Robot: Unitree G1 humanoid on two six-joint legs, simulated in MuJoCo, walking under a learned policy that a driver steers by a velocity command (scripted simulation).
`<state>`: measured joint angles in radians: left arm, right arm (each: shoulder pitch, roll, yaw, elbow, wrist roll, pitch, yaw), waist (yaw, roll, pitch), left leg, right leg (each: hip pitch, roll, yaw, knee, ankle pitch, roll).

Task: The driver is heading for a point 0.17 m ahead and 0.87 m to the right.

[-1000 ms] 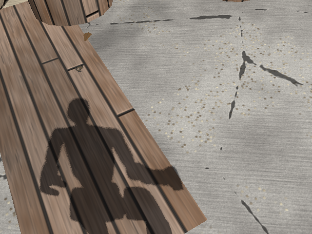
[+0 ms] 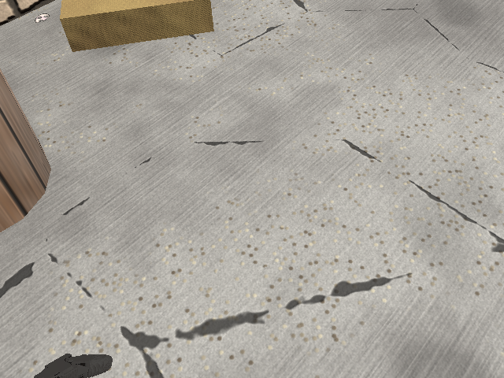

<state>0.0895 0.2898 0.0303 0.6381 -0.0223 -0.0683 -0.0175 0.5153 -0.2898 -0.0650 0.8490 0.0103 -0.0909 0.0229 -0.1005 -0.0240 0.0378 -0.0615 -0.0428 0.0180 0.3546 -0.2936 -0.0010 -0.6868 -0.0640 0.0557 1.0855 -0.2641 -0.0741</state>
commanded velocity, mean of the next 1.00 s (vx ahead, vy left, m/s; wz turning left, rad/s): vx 0.99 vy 0.00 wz -0.67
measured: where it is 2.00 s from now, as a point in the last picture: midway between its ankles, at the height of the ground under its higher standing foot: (468, 119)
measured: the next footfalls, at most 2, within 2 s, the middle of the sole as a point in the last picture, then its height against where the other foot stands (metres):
right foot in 0.20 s outside the picture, level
left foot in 0.64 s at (243, 251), level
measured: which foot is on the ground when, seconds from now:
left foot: down 0.00-0.20, up 0.22-0.62, down 0.64-1.00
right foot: up 0.00-0.18, down 0.20-0.66, up 0.68-1.00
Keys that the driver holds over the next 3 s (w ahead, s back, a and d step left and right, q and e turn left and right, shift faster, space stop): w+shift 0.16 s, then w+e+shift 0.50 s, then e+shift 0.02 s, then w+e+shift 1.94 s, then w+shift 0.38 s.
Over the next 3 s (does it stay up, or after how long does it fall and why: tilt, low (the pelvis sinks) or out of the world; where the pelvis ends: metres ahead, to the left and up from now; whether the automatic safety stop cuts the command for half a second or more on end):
stays up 0.90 -1.69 -0.02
